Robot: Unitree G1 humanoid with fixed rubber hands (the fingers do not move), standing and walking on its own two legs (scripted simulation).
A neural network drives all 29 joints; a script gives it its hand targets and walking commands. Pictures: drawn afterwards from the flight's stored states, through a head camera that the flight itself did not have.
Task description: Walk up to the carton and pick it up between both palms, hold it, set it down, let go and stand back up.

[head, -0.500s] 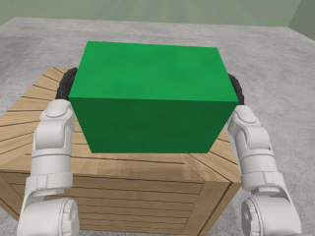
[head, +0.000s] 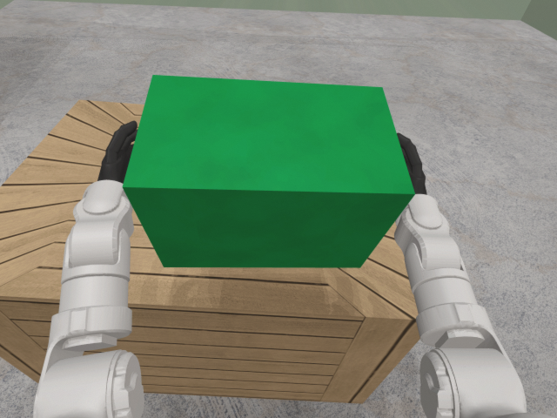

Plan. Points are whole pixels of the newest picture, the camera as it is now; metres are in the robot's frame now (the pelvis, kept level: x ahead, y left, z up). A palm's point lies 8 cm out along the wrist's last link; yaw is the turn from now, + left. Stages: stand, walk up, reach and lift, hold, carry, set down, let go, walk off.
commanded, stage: set down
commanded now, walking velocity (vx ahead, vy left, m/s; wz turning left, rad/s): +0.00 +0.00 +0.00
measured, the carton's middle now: (267, 181) +0.40 +0.02 +0.14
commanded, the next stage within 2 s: none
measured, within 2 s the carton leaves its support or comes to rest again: neither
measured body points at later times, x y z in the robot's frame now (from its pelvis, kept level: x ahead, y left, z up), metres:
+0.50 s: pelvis +0.00 +0.00 +0.00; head +0.00 +0.01 +0.45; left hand +0.39 +0.22 +0.13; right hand +0.40 -0.19 +0.13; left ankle +0.00 +0.13 -0.75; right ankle +0.02 -0.12 -0.75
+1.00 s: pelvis +0.02 +0.00 +0.00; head +0.04 +0.01 +0.45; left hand +0.41 +0.21 +0.08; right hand +0.42 -0.19 +0.09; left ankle +0.00 +0.13 -0.75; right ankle +0.02 -0.12 -0.75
